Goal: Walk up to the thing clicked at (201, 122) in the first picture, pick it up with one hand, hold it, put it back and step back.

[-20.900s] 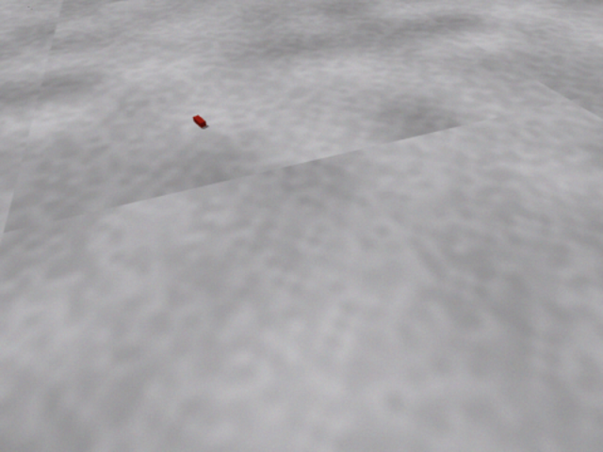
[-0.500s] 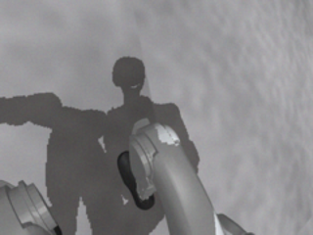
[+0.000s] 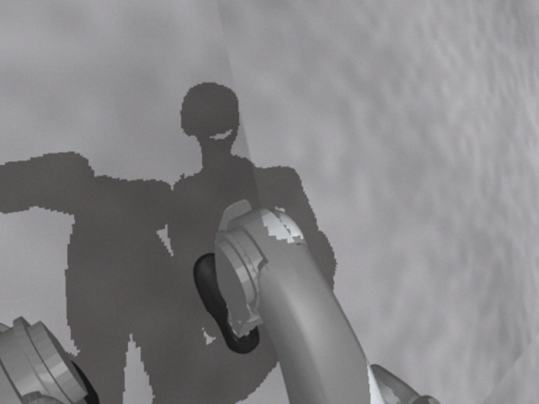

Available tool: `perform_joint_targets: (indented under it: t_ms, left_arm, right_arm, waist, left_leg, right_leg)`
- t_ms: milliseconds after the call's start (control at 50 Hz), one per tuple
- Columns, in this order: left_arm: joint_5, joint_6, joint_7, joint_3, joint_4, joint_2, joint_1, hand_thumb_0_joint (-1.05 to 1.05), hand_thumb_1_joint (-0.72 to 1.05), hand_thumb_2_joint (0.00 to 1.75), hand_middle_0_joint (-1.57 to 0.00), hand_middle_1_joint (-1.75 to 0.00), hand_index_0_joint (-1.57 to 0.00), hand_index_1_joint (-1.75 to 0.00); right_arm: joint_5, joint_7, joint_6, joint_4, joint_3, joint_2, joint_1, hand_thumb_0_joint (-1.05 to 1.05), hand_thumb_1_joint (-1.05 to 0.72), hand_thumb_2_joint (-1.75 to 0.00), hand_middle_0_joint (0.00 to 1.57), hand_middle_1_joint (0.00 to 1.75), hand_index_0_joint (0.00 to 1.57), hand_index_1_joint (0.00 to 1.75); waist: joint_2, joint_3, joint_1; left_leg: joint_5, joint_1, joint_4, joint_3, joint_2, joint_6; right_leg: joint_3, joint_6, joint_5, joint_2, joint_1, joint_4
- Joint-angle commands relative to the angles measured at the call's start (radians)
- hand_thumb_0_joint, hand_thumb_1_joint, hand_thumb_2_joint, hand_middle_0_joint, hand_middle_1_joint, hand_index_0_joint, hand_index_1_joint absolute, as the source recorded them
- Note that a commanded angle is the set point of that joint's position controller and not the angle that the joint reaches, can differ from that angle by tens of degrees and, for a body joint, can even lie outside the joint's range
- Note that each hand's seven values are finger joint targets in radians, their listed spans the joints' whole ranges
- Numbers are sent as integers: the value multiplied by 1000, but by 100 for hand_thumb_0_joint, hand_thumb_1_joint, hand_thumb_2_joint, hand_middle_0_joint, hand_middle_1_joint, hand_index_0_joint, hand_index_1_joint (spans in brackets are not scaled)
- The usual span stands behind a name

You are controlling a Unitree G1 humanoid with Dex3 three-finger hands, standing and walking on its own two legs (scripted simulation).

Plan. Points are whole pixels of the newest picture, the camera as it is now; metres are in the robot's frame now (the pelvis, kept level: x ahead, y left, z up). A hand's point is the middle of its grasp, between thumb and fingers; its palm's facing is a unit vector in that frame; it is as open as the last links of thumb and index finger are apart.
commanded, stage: close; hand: left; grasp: from above
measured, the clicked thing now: out of the picture +0.48 +0.34 -0.30
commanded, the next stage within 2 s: settle in 1.44 s
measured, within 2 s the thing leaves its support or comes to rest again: leaves its support in 1.88 s
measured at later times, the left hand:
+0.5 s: hand out of the picture +0.46 +0.33 -0.27, palm faces -0.43 -0.18 -0.88, open 10.7 cm
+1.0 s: hand out of the picture +0.47 +0.33 -0.26, palm faces -0.42 -0.18 -0.89, open 8.4 cm
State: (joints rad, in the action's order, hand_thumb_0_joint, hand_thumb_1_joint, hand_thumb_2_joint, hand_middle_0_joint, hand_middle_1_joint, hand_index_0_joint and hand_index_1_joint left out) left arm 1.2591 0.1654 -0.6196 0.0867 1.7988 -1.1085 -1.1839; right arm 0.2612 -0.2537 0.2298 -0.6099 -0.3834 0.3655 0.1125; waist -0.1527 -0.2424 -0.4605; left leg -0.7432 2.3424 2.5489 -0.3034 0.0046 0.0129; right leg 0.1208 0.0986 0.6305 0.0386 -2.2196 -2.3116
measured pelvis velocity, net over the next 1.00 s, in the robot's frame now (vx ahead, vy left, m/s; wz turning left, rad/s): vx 0.00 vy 0.00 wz -0.01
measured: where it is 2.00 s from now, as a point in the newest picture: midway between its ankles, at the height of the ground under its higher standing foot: (168, 371)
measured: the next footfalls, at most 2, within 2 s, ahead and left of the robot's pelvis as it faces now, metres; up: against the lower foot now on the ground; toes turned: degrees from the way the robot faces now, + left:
none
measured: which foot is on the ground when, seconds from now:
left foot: down 0.00-1.00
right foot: down 0.00-1.00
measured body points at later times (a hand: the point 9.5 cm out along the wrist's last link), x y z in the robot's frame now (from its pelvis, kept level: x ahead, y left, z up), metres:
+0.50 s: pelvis +0.00 +0.00 +0.00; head +0.30 +0.14 +0.31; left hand +0.48 +0.33 -0.22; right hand +0.03 -0.24 -0.04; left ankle +0.05 +0.12 -0.28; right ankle +0.13 -0.14 -0.28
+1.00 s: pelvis +0.00 +0.00 +0.00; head +0.30 +0.14 +0.31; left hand +0.49 +0.34 -0.21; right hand +0.03 -0.24 -0.04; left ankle +0.05 +0.12 -0.28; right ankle +0.13 -0.14 -0.28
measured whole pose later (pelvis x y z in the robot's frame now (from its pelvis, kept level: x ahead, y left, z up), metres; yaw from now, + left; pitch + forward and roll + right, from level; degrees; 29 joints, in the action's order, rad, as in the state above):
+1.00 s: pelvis +0.00 +0.00 +0.00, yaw +0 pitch +29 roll -18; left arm 1.24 0.16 -0.58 0.07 1.77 -1.14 -1.20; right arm 0.25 -0.23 0.19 -0.60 -0.40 0.36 0.11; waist -0.15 -0.24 -0.46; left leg -0.73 2.35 2.53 -0.30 0.01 0.01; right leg 0.13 0.10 0.62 0.03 -2.22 -2.29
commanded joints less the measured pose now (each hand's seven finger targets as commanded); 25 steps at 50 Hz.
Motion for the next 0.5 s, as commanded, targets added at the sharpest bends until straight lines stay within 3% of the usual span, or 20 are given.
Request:
perform_joint_targets:
  t_ms: [0,80,140,160,220,320,340,380,460,480]
  left_arm:
    - [-13,3,-36,-9,-94,-192,-223,0,-14,66,-35,-77,-37,-75]
    - [-9,2,-35,3,-122,-211,-253,0,-10,63,-37,-75,-39,-73]
    - [-14,-6,-20,-19,-108,-178,-223,0,-6,60,-39,-74,-42,-71]
    - [-16,0,-20,-5,-142,-196,-252,0,-5,58,-40,-74,-43,-71]
    - [-17,-3,-12,-13,-81,-199,-218,0,-3,57,-41,-73,-44,-70]
    - [-13,12,-5,-4,-114,-218,-230,0,4,51,-46,-69,-49,-66]
    - [-20,13,0,-22,-104,-190,-212,0,5,50,-47,-67,-51,-64]
    - [-19,18,-6,-21,-114,-199,-222,0,7,49,-49,-67,-52,-63]
    - [-15,22,-12,-8,-128,-213,-241,0,13,45,-53,-63,-57,-59]
    - [-14,19,-10,-21,-100,-204,-220,0,14,43,-54,-62,-58,-58]
  right_arm:
    - [-1,13,-4,-33,97,346,200,0,-89,-90,20,30,20,30]
    - [-8,15,-9,-44,103,350,205,0,-89,-90,20,30,20,30]
    - [-4,13,-11,-31,95,342,201,0,-89,-90,20,30,20,30]
    - [-4,10,-10,-42,95,341,215,0,-89,-90,20,30,20,30]
    - [-9,15,-19,-33,95,345,202,0,-89,-90,20,30,20,30]
    - [-7,22,-26,-32,92,345,208,0,-89,-90,20,30,20,30]
    - [-5,21,-22,-22,90,340,198,0,-89,-90,20,30,20,30]
    - [-7,24,-27,-26,90,343,208,0,-89,-90,20,30,20,30]
    - [-6,28,-28,-30,89,342,199,0,-89,-90,20,30,20,30]
    - [-2,29,-27,-25,89,341,197,0,-89,-90,20,30,20,30]
  waist:
    - [587,642,-82]
    - [630,641,-73]
    - [606,633,-83]
    - [637,651,-79]
    - [597,618,-82]
    - [614,639,-72]
    - [588,622,-77]
    - [591,651,-82]
    - [618,635,-71]
    - [606,614,-81]
  left_leg:
    - [277,-508,-276,114,48,-7]
    - [297,-531,-288,105,53,3]
    - [305,-526,-283,110,51,-1]
    - [327,-538,-284,107,53,1]
    - [279,-500,-293,106,52,-3]
    - [290,-520,-299,104,53,0]
    - [278,-516,-289,107,50,-3]
    - [296,-522,-293,107,53,-5]
    - [273,-527,-306,97,55,3]
    - [254,-516,-305,105,52,0]
  right_leg:
    - [163,-97,-290,27,390,158]
    - [164,-101,-293,21,361,150]
    - [165,-98,-302,25,376,158]
    - [164,-99,-312,21,371,154]
    - [162,-102,-280,24,373,162]
    - [164,-103,-282,23,370,162]
    - [163,-100,-277,23,373,159]
    - [164,-99,-294,30,397,172]
    - [170,-103,-264,23,350,160]
    - [167,-103,-258,26,362,166]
